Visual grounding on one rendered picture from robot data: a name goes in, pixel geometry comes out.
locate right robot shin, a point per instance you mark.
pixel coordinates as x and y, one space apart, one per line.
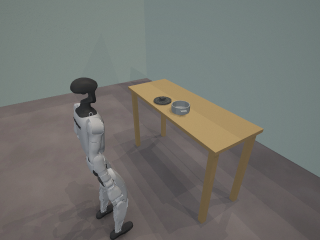
119 214

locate right robot upper arm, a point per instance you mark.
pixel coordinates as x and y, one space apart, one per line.
95 128

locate table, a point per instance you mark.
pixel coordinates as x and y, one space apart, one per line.
213 127

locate right robot hand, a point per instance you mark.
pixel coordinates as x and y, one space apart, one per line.
114 194

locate lid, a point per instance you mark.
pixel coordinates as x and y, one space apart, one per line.
158 101

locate pot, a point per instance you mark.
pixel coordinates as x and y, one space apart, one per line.
180 107

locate right robot forearm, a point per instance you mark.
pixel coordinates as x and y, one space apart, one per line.
103 173

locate right robot foot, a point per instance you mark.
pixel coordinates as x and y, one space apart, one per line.
124 229

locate left robot upper arm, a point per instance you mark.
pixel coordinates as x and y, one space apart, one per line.
74 107

